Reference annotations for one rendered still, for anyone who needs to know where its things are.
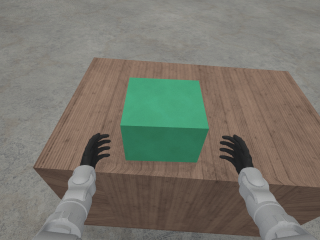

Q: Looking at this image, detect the left robot forearm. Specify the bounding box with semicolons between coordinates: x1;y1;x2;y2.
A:
32;165;96;240

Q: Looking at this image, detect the robot left upper arm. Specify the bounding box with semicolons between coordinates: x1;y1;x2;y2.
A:
35;230;82;240

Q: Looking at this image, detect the robot left hand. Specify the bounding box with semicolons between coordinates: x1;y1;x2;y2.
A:
80;133;111;169

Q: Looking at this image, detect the robot right hand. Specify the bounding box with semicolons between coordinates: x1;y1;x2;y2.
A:
219;134;254;174

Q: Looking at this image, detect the pedestal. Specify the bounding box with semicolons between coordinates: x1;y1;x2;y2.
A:
33;57;320;237

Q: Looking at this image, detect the right robot forearm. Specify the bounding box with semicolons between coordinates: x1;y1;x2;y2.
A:
238;167;317;240

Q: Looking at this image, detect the carton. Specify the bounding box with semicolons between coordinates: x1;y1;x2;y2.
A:
120;77;209;163

